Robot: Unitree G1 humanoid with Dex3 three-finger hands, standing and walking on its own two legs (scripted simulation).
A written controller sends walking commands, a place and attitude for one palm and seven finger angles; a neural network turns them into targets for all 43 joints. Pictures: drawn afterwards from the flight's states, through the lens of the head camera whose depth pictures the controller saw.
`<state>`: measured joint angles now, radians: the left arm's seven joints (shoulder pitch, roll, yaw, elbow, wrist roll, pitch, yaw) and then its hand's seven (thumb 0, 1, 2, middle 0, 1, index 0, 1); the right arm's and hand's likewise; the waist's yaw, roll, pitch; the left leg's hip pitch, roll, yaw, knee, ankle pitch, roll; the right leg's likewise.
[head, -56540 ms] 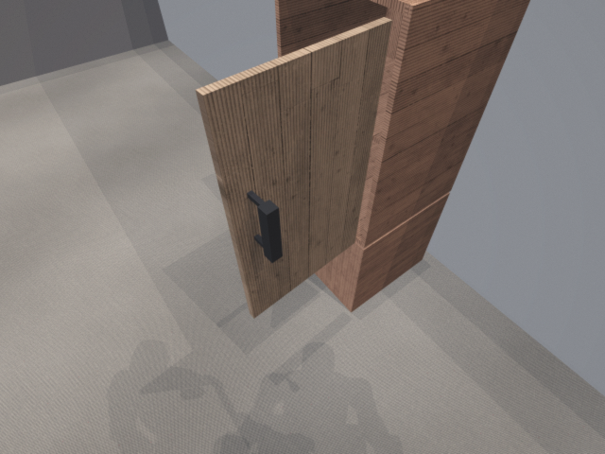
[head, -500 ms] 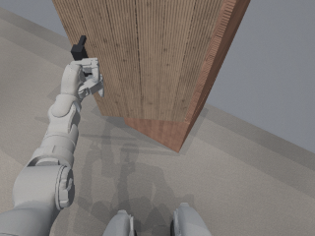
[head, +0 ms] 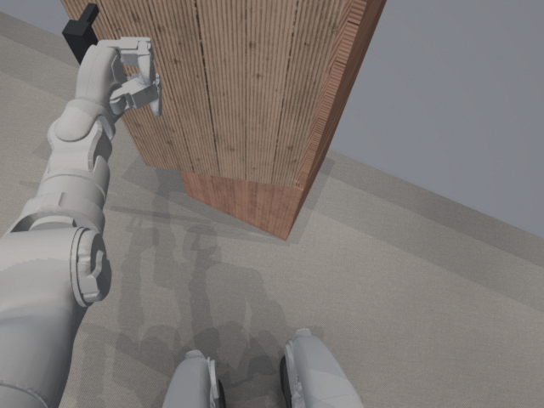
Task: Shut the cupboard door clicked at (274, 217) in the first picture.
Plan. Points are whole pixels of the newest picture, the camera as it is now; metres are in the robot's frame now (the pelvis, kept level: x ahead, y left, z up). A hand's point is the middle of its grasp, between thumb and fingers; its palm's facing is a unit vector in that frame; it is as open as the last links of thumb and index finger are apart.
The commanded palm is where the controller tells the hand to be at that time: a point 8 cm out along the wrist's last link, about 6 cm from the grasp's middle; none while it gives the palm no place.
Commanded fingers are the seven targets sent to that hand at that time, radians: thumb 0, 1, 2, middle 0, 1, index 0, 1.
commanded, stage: push the door shut along its arc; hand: left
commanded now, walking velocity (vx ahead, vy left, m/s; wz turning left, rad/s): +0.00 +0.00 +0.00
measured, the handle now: (103, 59) +0.61 +0.17 +0.09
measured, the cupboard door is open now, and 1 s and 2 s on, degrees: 18 3 3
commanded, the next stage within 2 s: pull the fist back off the door in 0.54 s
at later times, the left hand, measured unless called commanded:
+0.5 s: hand (172, 59) +0.59 +0.07 +0.10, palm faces -0.37 -0.93 -0.02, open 3.0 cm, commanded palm +0.61 +0.10 +0.09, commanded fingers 0.00 0.90 0.90 -1.30 -1.50 -1.30 -1.50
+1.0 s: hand (192, 59) +0.60 +0.04 +0.09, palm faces -0.01 -1.00 +0.00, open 3.1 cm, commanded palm +0.56 +0.09 +0.09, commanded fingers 0.00 0.90 0.90 -1.30 -1.50 -1.30 -1.50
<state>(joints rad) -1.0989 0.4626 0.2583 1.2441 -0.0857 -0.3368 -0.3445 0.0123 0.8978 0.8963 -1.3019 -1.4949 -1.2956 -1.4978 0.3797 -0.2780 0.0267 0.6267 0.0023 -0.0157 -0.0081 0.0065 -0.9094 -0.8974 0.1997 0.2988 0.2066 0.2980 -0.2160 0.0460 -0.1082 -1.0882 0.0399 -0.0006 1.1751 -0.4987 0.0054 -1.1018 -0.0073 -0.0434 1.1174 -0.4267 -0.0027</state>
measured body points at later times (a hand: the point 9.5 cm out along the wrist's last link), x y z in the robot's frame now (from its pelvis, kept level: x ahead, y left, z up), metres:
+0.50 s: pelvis +0.00 +0.01 -0.02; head +0.18 +0.01 +0.39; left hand +0.60 +0.12 +0.11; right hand -0.05 -0.25 -0.12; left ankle +0.02 +0.12 -0.64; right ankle +0.05 -0.12 -0.64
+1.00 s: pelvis +0.02 +0.01 +0.00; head +0.19 +0.01 +0.42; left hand +0.60 +0.10 +0.09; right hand -0.04 -0.22 -0.11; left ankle +0.02 +0.12 -0.64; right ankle +0.05 -0.12 -0.64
